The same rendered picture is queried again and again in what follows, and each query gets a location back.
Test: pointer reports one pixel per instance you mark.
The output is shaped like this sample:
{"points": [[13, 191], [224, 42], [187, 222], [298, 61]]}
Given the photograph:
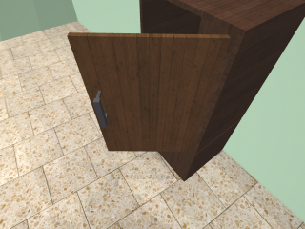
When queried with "handle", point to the handle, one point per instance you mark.
{"points": [[102, 116]]}

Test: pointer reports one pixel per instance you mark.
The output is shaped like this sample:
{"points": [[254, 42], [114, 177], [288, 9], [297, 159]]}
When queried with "cupboard door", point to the cupboard door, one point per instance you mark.
{"points": [[155, 86]]}

